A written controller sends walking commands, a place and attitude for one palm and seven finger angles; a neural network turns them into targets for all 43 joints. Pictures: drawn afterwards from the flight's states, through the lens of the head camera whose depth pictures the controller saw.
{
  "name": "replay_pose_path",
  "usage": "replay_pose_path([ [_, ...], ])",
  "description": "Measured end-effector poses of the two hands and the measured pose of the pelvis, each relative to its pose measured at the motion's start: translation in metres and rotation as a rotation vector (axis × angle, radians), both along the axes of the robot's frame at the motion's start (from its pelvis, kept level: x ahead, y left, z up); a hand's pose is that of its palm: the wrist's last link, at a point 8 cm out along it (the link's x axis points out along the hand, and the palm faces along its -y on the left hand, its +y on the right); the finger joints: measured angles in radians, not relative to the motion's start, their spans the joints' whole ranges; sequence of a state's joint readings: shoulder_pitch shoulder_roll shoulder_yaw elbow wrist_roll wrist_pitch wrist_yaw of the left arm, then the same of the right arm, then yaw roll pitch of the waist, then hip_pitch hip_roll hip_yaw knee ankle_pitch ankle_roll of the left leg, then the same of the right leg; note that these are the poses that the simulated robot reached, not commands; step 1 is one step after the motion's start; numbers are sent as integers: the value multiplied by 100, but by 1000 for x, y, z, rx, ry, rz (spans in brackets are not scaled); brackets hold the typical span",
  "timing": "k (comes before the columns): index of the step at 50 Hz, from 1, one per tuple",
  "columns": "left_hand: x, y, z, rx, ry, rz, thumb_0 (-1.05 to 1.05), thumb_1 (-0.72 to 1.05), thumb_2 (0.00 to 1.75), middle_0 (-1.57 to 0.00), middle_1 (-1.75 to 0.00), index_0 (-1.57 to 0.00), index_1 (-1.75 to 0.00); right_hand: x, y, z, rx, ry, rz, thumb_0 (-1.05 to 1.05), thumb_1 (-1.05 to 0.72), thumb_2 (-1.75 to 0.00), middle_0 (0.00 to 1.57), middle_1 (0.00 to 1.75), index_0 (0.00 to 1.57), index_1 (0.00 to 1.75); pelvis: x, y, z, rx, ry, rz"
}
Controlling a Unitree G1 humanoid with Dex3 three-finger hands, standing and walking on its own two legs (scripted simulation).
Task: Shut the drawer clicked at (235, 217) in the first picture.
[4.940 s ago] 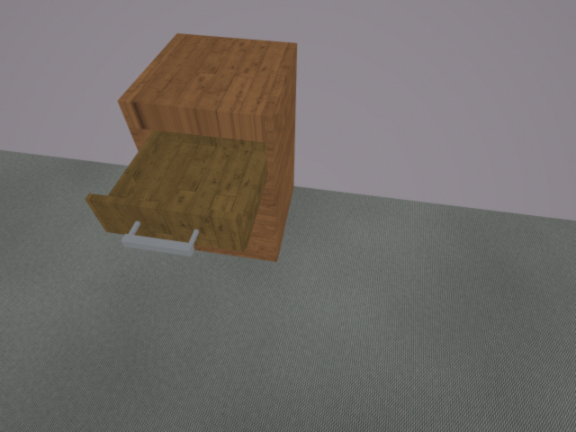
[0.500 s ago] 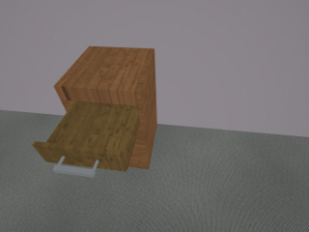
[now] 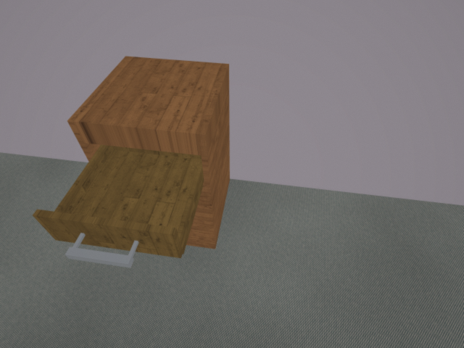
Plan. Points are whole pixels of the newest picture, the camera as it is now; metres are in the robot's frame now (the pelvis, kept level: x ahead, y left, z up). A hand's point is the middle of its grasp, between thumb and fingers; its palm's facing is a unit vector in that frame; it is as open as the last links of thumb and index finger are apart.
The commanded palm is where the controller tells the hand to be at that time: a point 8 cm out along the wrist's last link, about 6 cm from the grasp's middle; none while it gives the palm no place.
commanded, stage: look again from close up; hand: left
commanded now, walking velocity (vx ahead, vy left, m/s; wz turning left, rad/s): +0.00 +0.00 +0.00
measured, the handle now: (103, 249) +0.39 +0.37 -0.22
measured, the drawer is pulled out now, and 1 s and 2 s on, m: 0.29 0.29 0.29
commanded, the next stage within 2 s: shuffle to correct the standing spot in 0.30 s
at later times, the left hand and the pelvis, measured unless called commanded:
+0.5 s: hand out of the picture +0.01 +0.15 -0.18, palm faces +0.05 -0.98 -0.17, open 7.3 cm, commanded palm none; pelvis +0.03 -0.01 +0.00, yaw +0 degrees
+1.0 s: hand out of the picture +0.07 +0.22 -0.18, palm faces +0.01 -0.97 -0.23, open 7.4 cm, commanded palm none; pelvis +0.04 +0.04 -0.01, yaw -4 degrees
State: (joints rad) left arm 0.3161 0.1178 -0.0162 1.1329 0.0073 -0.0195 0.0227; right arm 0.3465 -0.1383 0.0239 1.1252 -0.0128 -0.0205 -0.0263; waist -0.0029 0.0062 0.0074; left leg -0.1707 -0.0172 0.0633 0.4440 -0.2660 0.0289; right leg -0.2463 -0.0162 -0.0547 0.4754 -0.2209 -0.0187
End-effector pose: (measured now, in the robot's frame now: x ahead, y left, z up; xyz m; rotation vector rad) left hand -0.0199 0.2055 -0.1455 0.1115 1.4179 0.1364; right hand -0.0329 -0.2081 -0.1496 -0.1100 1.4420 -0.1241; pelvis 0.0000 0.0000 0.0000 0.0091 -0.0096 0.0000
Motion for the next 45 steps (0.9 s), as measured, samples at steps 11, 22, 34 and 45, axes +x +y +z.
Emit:
replay_pose_path([
  [11,21,4,3,28,-23,10,2,92,90,-20,-30,-20,-30,31,3,-3,13,-29,16,1,-91,-90,20,30,20,30,15,-3,0,-2,-2,4],
  [22,26,-3,1,17,-9,23,2,92,90,-20,-30,-20,-30,44,-8,-1,-7,-24,23,0,-91,-90,20,30,20,30,25,-8,0,-3,1,9],
  [34,33,3,-1,13,-7,34,1,91,90,-20,-30,-20,-30,51,-11,-3,-27,-18,8,0,-90,-90,19,30,20,30,33,1,-3,-10,8,-19],
  [45,63,45,-6,44,-21,-10,1,90,90,-20,-30,-20,-30,51,12,-2,-51,-36,-37,0,-90,-90,20,30,20,30,39,27,-8,-2,14,-66],
])
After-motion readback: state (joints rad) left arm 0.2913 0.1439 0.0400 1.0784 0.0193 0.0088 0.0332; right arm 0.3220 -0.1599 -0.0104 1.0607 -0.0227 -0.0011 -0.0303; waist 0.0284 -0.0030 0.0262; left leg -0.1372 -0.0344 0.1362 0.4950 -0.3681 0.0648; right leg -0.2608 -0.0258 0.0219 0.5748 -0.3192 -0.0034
